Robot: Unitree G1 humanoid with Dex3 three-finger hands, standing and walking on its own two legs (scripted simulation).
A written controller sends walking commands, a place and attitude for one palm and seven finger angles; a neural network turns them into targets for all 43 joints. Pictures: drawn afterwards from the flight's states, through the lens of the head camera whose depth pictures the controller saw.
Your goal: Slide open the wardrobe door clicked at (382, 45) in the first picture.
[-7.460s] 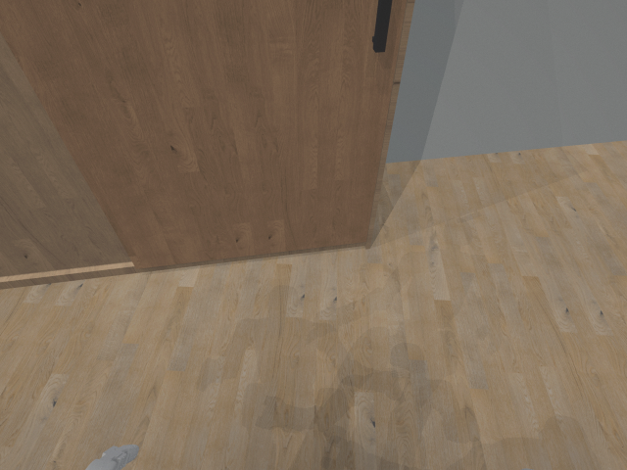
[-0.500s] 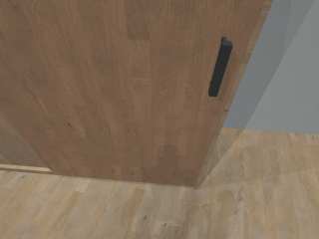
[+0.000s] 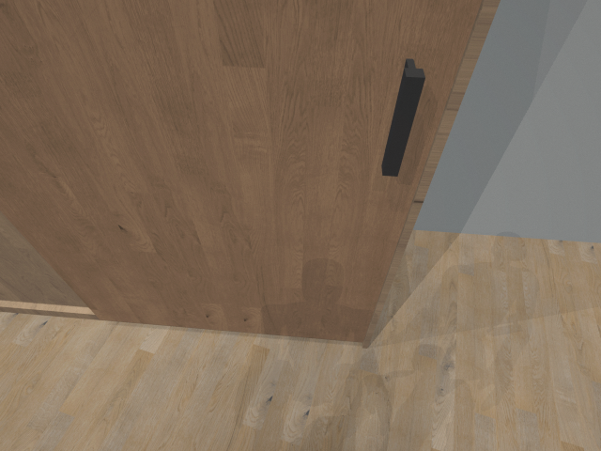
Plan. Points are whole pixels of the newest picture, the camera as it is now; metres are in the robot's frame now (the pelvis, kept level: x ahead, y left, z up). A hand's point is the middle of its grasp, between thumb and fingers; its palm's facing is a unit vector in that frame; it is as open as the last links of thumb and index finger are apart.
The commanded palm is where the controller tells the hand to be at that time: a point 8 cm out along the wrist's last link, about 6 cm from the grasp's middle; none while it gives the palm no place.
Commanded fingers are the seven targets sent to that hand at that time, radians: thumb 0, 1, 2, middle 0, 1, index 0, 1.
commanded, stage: come to a stop and stand still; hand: right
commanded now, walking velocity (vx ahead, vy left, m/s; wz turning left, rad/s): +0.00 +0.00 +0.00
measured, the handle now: (399, 120) +0.55 -0.11 +0.16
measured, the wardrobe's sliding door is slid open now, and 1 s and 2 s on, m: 0.00 0.00 0.00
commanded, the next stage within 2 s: look again from close up in 0.82 s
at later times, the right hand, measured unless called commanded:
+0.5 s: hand out of the picture +0.02 -0.16 -0.18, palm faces +0.01 +0.98 -0.19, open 7.4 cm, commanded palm none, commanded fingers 0.00 -0.90 -0.90 0.20 0.30 0.20 0.30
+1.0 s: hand out of the picture +0.02 -0.15 -0.17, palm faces +0.02 +0.98 -0.20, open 7.4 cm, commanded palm none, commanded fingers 0.00 -0.90 -0.90 0.20 0.30 0.20 0.30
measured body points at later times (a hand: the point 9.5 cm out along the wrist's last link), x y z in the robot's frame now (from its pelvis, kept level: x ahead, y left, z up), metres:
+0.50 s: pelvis +0.01 +0.01 +0.00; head +0.03 +0.01 +0.45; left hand +0.03 +0.24 -0.16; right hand +0.02 -0.21 -0.16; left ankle -0.02 +0.13 -0.74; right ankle -0.01 -0.09 -0.74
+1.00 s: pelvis +0.01 +0.03 +0.00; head +0.03 +0.02 +0.45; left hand +0.03 +0.25 -0.16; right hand +0.02 -0.21 -0.16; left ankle -0.02 +0.13 -0.74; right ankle -0.01 -0.09 -0.74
